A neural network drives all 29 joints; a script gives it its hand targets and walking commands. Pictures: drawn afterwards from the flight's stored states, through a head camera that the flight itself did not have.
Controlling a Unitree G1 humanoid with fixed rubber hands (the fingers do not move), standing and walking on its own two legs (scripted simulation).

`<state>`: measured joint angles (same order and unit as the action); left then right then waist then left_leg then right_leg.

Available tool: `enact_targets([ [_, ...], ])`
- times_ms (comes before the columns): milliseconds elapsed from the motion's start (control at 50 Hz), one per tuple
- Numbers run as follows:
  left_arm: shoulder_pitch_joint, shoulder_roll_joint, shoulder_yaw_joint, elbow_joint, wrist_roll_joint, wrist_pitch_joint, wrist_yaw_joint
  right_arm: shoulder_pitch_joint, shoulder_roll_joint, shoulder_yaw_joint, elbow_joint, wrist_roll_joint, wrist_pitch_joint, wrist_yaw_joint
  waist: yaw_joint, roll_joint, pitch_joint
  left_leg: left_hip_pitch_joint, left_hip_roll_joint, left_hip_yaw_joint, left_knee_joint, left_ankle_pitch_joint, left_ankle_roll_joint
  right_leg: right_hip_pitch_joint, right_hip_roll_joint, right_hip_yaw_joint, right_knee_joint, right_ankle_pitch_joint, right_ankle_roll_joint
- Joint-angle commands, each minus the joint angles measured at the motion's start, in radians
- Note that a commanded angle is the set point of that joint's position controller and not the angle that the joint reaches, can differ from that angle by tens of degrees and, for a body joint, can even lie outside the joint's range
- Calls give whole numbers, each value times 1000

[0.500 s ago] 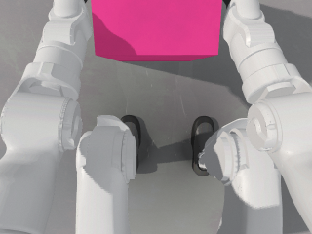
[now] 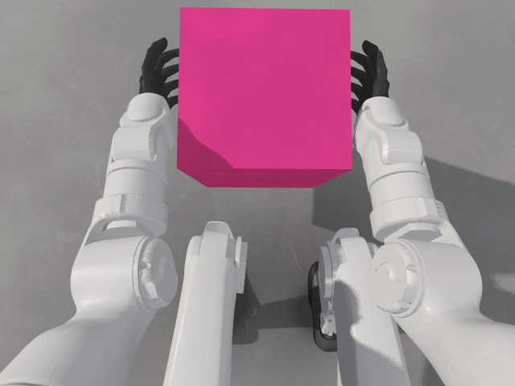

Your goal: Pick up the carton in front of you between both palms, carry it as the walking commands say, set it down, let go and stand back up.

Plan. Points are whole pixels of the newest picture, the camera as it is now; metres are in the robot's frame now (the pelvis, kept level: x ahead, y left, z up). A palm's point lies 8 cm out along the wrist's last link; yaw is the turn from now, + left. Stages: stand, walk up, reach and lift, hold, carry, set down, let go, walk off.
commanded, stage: reach and lift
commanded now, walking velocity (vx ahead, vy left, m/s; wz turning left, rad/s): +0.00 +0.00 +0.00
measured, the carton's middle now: (262, 119) +0.50 +0.05 -0.14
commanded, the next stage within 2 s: none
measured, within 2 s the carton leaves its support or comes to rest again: neither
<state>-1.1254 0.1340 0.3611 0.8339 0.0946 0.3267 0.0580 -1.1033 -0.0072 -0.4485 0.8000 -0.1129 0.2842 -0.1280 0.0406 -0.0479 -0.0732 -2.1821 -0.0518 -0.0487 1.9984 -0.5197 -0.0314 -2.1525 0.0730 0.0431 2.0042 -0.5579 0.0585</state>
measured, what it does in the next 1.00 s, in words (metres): rises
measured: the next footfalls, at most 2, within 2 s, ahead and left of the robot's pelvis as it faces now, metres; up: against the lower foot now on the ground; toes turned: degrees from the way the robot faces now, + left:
none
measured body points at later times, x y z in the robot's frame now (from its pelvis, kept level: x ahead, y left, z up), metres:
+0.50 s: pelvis +0.02 -0.01 +0.12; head +0.24 +0.02 +0.52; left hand +0.48 +0.19 +0.07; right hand +0.49 -0.12 +0.07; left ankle +0.12 +0.12 -0.39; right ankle +0.11 -0.13 -0.39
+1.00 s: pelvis +0.07 +0.00 +0.27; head +0.17 +0.01 +0.71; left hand +0.43 +0.17 +0.23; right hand +0.45 -0.13 +0.23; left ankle +0.12 +0.12 -0.39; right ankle +0.11 -0.13 -0.39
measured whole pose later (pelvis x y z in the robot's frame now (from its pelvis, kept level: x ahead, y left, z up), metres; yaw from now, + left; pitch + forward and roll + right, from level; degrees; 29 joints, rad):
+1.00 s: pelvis +0.07 +0.00 +0.27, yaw +2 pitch +22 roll +0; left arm -0.48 -0.09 0.34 0.57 0.20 0.36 0.02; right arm -0.47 0.14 -0.36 0.56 -0.19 0.33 -0.05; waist 0.01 -0.02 -0.20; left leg -1.04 -0.04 -0.07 1.06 -0.40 -0.02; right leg -1.02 0.05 0.08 1.07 -0.44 0.02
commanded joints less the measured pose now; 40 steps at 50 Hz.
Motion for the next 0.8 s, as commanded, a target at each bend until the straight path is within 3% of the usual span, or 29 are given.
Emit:
enact_targets([
  [0,-607,-1082,-360,-15,-54,10,-281,-645,959,351,5,7,14,241,-39,98,-866,557,-98,115,-290,45,14,403,121,-140,-263,47,-58],
  [60,-582,-1084,-312,2,-12,7,-283,-671,988,352,-3,4,16,249,3,86,-912,615,-98,115,-342,24,23,448,123,-134,-306,34,-52],
  [120,-554,-1076,-293,-9,15,9,-287,-658,1043,390,-13,20,28,261,36,36,-980,675,-101,126,-378,80,29,521,126,-125,-365,60,-36],
  [300,-468,-1177,-453,-145,-55,36,-306,-519,1137,541,-123,73,56,272,16,34,-1143,875,-107,123,-473,227,17,730,124,-106,-485,194,-21],
  [420,-359,-1217,-536,-197,-85,44,-295,-411,1167,628,-176,106,62,278,10,50,-1101,994,-111,103,-557,262,10,820,123,-91,-567,224,-21],
  [780,-29,-1277,-560,-199,-45,12,-265,-58,1177,642,-162,61,41,301,-17,60,-792,1365,-98,21,-903,310,22,1146,96,-22,-911,267,-45],
])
